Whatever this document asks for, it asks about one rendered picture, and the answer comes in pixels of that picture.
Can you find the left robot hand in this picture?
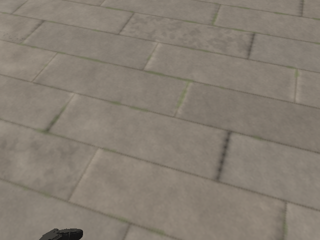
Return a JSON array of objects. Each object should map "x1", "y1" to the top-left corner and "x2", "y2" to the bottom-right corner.
[{"x1": 39, "y1": 228, "x2": 83, "y2": 240}]

